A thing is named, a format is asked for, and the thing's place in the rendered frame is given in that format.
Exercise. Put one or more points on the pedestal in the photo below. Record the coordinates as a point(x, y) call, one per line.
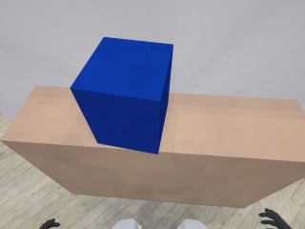
point(215, 150)

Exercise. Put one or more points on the robot right hand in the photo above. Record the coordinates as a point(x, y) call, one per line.
point(277, 221)

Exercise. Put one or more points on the robot left thigh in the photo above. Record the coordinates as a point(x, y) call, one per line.
point(127, 224)

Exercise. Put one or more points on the robot left hand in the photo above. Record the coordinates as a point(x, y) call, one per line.
point(49, 224)

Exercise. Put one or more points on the robot thigh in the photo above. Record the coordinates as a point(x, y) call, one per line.
point(127, 224)
point(191, 224)

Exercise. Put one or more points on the carton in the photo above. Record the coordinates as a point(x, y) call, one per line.
point(123, 92)

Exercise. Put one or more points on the robot right thigh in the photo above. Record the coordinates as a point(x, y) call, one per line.
point(191, 224)

